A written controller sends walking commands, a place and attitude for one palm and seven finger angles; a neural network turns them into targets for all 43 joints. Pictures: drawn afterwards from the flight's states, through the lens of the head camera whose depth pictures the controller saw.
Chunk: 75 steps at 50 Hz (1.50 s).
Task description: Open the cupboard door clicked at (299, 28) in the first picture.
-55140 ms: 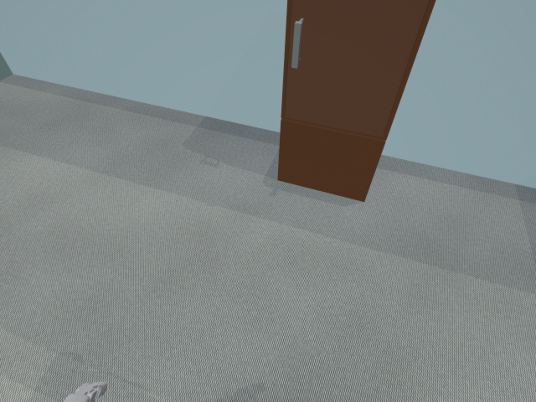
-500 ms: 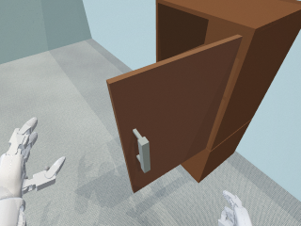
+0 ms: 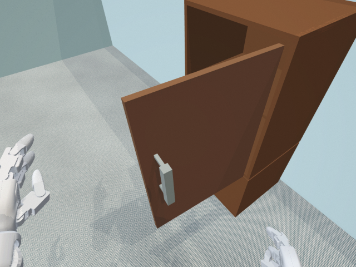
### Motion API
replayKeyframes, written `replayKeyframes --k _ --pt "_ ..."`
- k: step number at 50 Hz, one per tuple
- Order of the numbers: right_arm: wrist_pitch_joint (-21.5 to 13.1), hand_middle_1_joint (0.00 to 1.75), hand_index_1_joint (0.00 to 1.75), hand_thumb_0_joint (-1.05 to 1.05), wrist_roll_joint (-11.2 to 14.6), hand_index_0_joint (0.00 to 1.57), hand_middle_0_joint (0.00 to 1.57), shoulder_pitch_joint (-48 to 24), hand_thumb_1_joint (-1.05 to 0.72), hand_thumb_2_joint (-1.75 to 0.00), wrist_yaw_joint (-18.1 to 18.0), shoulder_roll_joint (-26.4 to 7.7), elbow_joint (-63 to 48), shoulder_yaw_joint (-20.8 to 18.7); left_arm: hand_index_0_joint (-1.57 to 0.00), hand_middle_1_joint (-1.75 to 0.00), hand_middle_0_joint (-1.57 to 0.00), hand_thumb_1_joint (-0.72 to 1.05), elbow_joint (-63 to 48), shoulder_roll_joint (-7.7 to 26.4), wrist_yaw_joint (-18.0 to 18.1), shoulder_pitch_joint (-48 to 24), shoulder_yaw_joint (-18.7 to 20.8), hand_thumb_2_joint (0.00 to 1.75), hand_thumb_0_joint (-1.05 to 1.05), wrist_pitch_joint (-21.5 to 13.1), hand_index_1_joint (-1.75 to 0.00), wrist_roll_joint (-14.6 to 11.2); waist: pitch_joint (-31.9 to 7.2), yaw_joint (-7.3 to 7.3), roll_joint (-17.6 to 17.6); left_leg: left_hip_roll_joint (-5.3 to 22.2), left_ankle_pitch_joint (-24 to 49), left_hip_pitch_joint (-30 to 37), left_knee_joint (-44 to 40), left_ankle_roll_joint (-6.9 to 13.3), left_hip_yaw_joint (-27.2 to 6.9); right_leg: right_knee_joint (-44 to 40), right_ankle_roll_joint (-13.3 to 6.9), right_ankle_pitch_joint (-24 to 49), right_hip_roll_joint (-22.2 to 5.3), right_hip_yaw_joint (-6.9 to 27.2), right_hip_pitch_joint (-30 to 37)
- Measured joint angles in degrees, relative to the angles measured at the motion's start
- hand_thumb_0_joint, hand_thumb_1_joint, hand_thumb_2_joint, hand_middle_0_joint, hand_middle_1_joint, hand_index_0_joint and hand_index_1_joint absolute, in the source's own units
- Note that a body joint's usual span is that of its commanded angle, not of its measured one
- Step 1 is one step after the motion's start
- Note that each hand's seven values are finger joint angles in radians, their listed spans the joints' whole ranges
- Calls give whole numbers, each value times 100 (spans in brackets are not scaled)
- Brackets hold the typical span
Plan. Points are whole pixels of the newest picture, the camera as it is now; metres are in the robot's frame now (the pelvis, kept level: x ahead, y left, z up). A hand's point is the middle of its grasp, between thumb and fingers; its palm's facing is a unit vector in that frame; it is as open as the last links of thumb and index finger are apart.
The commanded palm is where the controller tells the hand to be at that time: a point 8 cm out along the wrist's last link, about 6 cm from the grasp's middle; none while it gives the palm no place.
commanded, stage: draw the hand back to the body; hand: left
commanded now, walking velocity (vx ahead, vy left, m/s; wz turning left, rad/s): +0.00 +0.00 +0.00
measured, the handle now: (163, 180) +0.34 +0.09 -0.01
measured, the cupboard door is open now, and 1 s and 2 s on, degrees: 86 86 86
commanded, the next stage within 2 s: step back with the hand held close in 0.02 s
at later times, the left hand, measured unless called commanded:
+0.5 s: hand (37, 207) +0.16 +0.26 +0.14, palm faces +0.33 -0.78 -0.53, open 7.4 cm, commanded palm +0.11 +0.30 +0.17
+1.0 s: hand out of the picture +0.03 +0.29 +0.16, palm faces +0.51 -0.69 -0.51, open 7.5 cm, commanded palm -0.03 +0.32 +0.17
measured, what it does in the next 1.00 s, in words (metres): shifts its weight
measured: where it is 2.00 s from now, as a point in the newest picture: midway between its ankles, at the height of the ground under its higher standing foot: outside the picture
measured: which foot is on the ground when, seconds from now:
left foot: down 0.00-0.98, up 1.00-1.00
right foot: down 0.00-1.00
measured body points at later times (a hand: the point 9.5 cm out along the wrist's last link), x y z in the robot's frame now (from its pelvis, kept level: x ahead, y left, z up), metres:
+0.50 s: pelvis -0.04 +0.01 +0.00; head -0.02 -0.01 +0.45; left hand +0.14 +0.30 +0.17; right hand +0.14 -0.24 -0.09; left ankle -0.02 +0.11 -0.74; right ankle -0.04 -0.11 -0.74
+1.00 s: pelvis -0.14 +0.01 -0.02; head -0.11 +0.02 +0.43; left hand +0.00 +0.32 +0.19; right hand +0.06 -0.21 -0.10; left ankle -0.03 +0.12 -0.73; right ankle -0.08 -0.11 -0.74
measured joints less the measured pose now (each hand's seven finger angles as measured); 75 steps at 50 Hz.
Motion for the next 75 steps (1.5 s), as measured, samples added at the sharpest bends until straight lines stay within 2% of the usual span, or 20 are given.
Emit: replayKeyframes --k 9,15,21,26,30,37,43,45,48,53,55,56,59,62,65,68,72,74,75 --pt "0 30 30 1 24 20 20 -40 -90 -90 6 -29 -10 -34 -21 -30 -21 89 47 55 -24 -135 134 90 2 -100 -30 -4 36 -32 71 52 49 34 -33 -39 -24 -62 -40 56 53 -23 52" --pt "265 30 30 1 11 20 20 -212 -90 -90 60 -92 -221 -56 -20 -30 -21 89 -98 235 -24 8 457 90 1 -478 -30 41 52 -259 84 107 95 -445 134 -45 -74 -94 -45 205 109 -72 -328" --pt "529 30 30 1 53 20 20 -262 -90 -90 1 -161 -364 -211 -21 -30 -21 89 -334 322 -56 502 288 90 1 -432 -30 51 110 -356 23 56 232 -692 112 5 35 25 19 298 48 28 -670" --pt "623 30 30 1 80 20 20 -211 -90 -90 -63 -109 -407 -246 -21 -30 -21 89 -546 549 19 602 402 90 2 -429 -30 43 149 -354 -134 27 323 -839 192 39 63 157 54 366 16 51 -844" --pt "582 30 30 1 81 20 20 -177 -90 -90 -63 -72 -432 -213 -21 -30 -21 89 -617 612 112 516 522 90 2 -501 -30 51 147 -353 -201 26 413 -982 283 72 55 180 82 487 12 40 -949" --pt "423 30 30 1 70 20 20 -63 -90 -90 -29 -39 -524 -121 -21 -30 -21 89 -618 525 188 490 578 90 1 -710 -30 199 156 -379 -224 1 563 -1298 482 163 24 289 141 672 -6 12 -1204" --pt "221 30 30 1 30 20 20 171 -90 -90 -11 39 -521 -105 -21 -30 -21 89 -632 549 174 293 637 90 1 -809 -30 388 247 -469 -281 -44 534 -1658 783 235 -48 996 157 241 189 228 -1348" --pt "155 30 30 1 10 20 20 217 -90 -90 11 57 -470 -105 -21 -30 -21 89 -717 556 166 250 708 90 2 -857 -30 406 237 -464 -292 -14 548 -1832 890 236 -2 1087 76 -35 241 315 -1315" --pt "86 30 30 1 6 20 20 107 -90 -90 76 53 -339 -121 -21 -30 -21 89 -895 482 190 365 813 90 2 -964 -30 313 331 -375 -215 61 429 -1981 1014 152 -2 1105 19 101 280 257 -1413" --pt "106 30 30 1 -13 20 20 -7 -90 -90 118 73 -58 -194 -21 -30 -21 89 -1064 449 237 550 677 90 1 -998 -30 244 161 -205 -331 -74 -410 -1953 1679 -92 46 933 60 347 206 385 -1498" --pt "130 30 30 1 -5 20 20 -27 -90 -90 84 54 -42 -184 -21 -30 -21 88 -1028 480 249 430 628 90 1 -958 -30 233 29 -224 -366 -55 -132 -1601 1163 -71 72 905 122 436 193 386 -1617" --pt "128 30 30 1 5 20 20 -85 -90 -90 50 47 -59 -187 -21 -30 -21 88 -981 508 252 286 623 90 1 -936 -30 227 54 -257 -388 -78 335 -1609 977 46 73 951 155 464 165 366 -1701" --pt "59 30 30 1 -26 20 20 -342 -90 -90 20 118 -101 -201 -21 -30 -21 88 -698 569 241 -97 707 90 1 -921 -30 239 295 -234 -427 -53 597 -1681 914 294 169 1994 155 -330 307 496 -2019" --pt "-60 30 30 1 -86 20 20 -394 -90 -90 108 239 -176 -202 -21 -30 -21 89 -607 558 221 -65 789 90 1 -826 -30 219 257 -284 -299 132 805 -1772 653 309 146 3253 131 -760 532 426 -2080" --pt "-146 30 30 1 -80 20 20 -367 -90 -90 198 352 -194 -147 -21 -30 -21 89 -891 533 242 133 786 90 2 -757 -30 150 119 -193 -349 310 1113 -1886 315 263 263 3557 133 -972 462 305 -1759" --pt "-200 30 30 1 -77 20 20 -330 -90 -90 243 424 -193 -74 -20 -30 -21 89 -1198 488 257 259 667 90 2 -738 -30 81 -25 -185 -429 419 1451 -2015 -71 194 338 2929 80 -1286 315 148 -1152" --pt "-229 30 30 1 -72 20 20 -271 -90 -90 244 475 -304 -8 -20 -30 -21 89 -1366 645 245 295 636 90 2 -743 -30 13 -110 -357 -551 324 1546 -2291 -472 -21 329 949 -136 -1425 248 -162 -148" --pt "-179 30 30 1 -71 20 20 -336 -90 -90 263 467 -432 56 -20 -30 -21 89 -1508 897 246 498 911 90 2 -802 -30 -26 -106 -311 -847 164 1106 -2705 -69 -154 559 40 -385 -987 13 9 75" --pt "-128 30 30 1 -81 20 20 -402 -90 -90 260 366 -369 47 -20 -30 -21 89 -1494 866 216 552 909 90 1 -845 -30 -27 -4 -313 -665 240 827 -2877 331 -165 450 140 -395 -940 116 21 20"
